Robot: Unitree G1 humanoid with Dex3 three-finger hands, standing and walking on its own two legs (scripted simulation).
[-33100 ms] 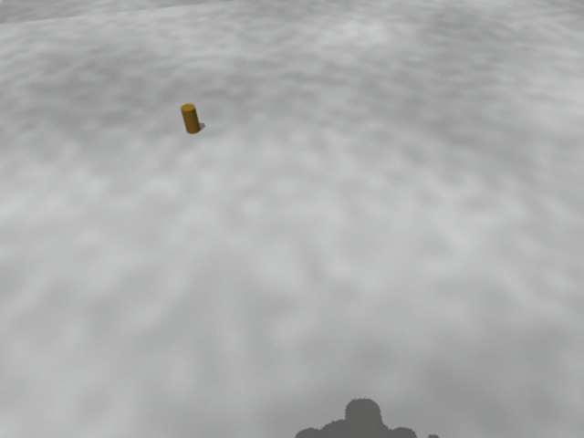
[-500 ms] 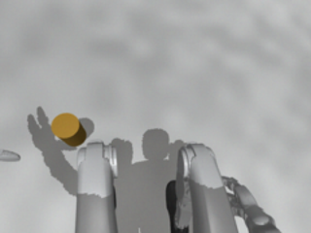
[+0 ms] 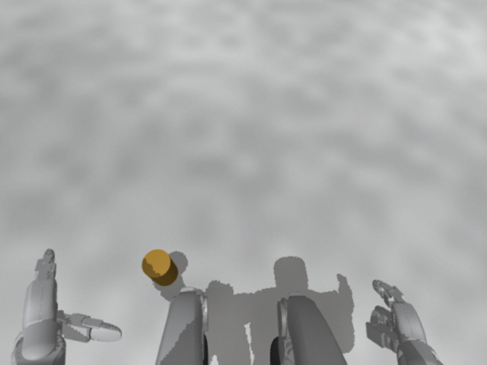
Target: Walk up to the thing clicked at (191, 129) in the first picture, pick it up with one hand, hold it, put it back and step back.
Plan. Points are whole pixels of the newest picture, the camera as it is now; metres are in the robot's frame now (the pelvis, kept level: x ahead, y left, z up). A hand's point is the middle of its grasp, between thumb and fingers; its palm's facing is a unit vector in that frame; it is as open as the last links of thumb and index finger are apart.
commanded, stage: home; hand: left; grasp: from the side
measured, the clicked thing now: (161, 268) +0.38 +0.25 -0.51
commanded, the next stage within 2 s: none
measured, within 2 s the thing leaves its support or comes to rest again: neither
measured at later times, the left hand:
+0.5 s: hand (85, 299) +0.22 +0.20 +0.08, palm faces +0.15 -0.94 -0.30, open 17.5 cm
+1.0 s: hand (92, 328) +0.19 +0.19 +0.08, palm faces +0.14 -0.95 -0.29, open 17.6 cm
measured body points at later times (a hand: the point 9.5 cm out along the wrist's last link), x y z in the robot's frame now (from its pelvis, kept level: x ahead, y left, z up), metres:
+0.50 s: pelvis +0.06 +0.01 +0.12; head +0.07 +0.02 +0.57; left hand +0.21 +0.25 +0.10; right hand +0.22 -0.22 +0.05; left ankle +0.07 +0.13 -0.56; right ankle +0.04 -0.13 -0.56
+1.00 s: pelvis +0.03 +0.00 +0.13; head +0.05 +0.00 +0.58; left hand +0.18 +0.24 +0.10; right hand +0.20 -0.23 +0.06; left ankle +0.07 +0.13 -0.56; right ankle +0.04 -0.13 -0.56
